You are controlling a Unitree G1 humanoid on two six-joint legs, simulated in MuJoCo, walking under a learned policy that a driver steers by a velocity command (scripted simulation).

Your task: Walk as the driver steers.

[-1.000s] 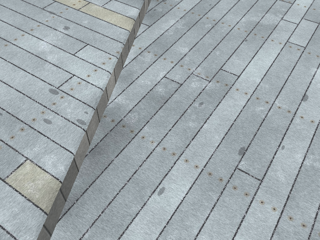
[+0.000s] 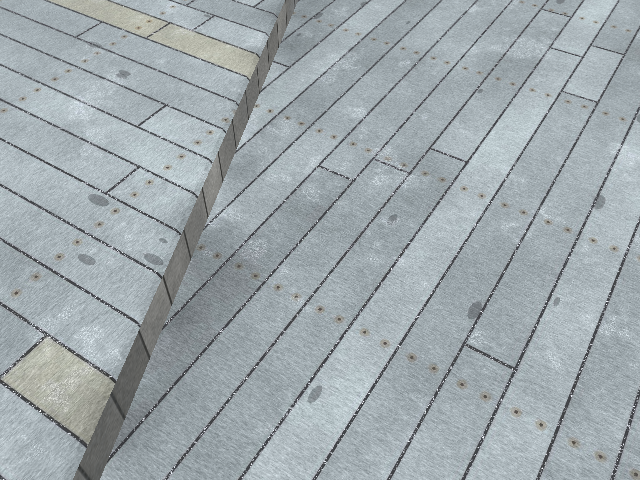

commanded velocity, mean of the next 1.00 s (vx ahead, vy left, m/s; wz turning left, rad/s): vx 0.27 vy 0.00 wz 0.00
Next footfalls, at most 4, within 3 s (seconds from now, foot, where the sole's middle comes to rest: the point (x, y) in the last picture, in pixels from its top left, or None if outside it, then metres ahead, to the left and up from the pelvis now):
0.72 left None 0.41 0.10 -0.77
1.10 right None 0.43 -0.13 -0.78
2.56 left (300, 346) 0.83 0.09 -0.77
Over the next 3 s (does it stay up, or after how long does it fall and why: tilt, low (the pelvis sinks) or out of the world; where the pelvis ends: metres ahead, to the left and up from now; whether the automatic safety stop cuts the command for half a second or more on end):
stays up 0.88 -0.01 0.01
